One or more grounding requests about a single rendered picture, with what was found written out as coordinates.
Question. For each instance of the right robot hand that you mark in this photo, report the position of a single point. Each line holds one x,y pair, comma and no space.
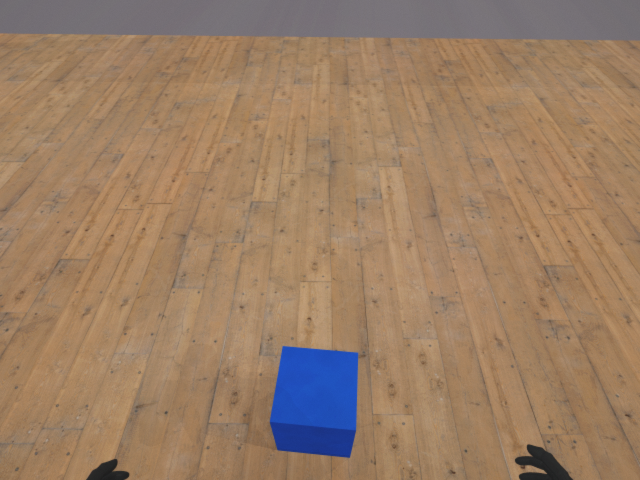
543,460

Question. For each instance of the left robot hand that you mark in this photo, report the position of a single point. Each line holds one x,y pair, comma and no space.
104,472

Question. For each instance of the carton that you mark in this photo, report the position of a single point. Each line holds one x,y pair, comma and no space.
315,402

